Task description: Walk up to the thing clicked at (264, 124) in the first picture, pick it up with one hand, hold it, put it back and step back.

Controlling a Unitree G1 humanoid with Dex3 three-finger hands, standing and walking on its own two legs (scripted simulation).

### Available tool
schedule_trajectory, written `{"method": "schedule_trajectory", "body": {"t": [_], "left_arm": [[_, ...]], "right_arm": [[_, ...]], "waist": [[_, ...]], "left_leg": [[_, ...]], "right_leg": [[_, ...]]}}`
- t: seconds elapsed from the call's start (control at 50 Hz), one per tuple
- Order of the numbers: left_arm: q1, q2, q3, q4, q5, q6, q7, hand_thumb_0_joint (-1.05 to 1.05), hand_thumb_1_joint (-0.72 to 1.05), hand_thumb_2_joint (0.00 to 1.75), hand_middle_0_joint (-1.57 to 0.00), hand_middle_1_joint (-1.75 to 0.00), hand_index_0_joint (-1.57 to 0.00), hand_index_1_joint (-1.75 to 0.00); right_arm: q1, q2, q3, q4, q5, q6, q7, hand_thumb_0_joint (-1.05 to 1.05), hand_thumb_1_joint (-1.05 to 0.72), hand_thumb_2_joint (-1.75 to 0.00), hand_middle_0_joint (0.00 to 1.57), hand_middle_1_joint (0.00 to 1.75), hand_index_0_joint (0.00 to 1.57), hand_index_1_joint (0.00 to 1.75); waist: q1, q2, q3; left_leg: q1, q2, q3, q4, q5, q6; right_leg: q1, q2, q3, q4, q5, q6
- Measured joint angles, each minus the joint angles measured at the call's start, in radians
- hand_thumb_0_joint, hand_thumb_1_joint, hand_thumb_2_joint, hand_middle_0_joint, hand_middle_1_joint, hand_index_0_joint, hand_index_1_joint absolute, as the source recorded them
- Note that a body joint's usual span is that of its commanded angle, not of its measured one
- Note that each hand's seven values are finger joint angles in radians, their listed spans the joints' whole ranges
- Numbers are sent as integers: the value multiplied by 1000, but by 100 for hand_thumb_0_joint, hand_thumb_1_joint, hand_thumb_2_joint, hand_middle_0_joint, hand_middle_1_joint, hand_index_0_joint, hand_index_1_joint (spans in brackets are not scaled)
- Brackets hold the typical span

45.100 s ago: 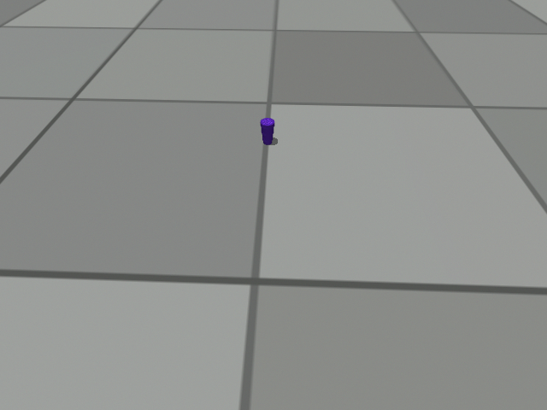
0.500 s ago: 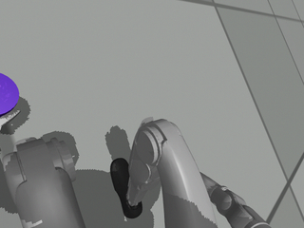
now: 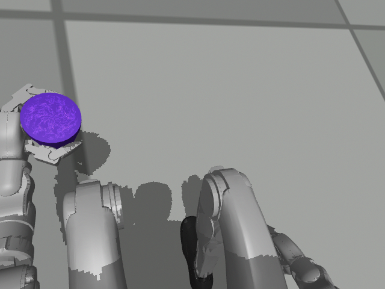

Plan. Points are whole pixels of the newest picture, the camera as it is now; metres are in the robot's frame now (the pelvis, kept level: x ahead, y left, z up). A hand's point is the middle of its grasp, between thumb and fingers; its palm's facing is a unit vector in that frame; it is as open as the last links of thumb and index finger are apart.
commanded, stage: settle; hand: left
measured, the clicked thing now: (55, 129) +0.42 +0.24 -0.09
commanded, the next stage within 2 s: lift in 0.88 s
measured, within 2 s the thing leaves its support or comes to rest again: neither
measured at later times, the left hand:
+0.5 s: hand (47, 106) +0.43 +0.24 -0.01, palm faces +0.11 -0.99 -0.05, open 10.4 cm
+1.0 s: hand (45, 97) +0.44 +0.24 +0.01, palm faces +0.11 -0.99 -0.04, open 10.5 cm
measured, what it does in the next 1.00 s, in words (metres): stands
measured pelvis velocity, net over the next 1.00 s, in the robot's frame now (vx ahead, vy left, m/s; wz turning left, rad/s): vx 0.01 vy -0.01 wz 0.09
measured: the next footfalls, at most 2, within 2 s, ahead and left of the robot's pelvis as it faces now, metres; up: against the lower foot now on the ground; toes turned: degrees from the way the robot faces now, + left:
none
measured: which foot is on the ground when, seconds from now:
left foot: down 0.00-1.00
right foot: down 0.00-1.00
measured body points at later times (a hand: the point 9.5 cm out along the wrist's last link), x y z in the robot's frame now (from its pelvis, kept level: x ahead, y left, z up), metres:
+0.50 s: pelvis +0.01 -0.01 +0.03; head +0.21 +0.07 +0.42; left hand +0.42 +0.30 -0.01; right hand +0.18 -0.26 -0.08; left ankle +0.08 +0.12 -0.29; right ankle +0.12 -0.12 -0.29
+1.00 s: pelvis +0.01 -0.01 +0.05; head +0.20 +0.06 +0.45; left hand +0.42 +0.29 +0.02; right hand +0.17 -0.26 -0.07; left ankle +0.08 +0.12 -0.29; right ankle +0.12 -0.12 -0.29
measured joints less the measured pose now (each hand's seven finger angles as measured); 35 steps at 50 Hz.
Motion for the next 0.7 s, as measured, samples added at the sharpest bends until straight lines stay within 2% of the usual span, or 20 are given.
{"method": "schedule_trajectory", "body": {"t": [0.1,0.32,0.44,0.7], "left_arm": [[-15,-33,13,-18,-15,26,-27,-4,-40,101,-72,-98,-70,-100],[-48,-71,46,-36,-39,87,-97,-4,-41,102,-73,-98,-71,-100],[-50,-86,53,-43,-29,112,-101,-4,-41,102,-73,-98,-71,-100],[-73,-104,58,-9,-20,121,-117,-4,-45,106,-73,-99,-71,-102]], "right_arm": [[13,5,-37,14,25,6,-15,0,-90,-90,21,30,20,29],[40,13,-86,13,62,7,-44,0,-91,-90,20,30,20,29],[49,18,-106,9,72,3,-55,0,-91,-90,20,30,20,29],[62,21,-127,10,79,-15,-66,0,-91,-90,20,30,20,29]], "waist": [[10,20,-31],[16,41,-79],[22,46,-97],[24,49,-117]], "left_leg": [[3,0,25,-27,-2,-6],[18,2,58,-73,-15,-14],[37,2,71,-105,-17,-13],[73,2,95,-161,-4,-8]], "right_leg": [[-15,-6,20,-3,-10,-10],[-21,-12,47,-20,-32,-21],[-6,-14,57,-43,-38,-22],[23,-17,76,-86,-31,-20]]}}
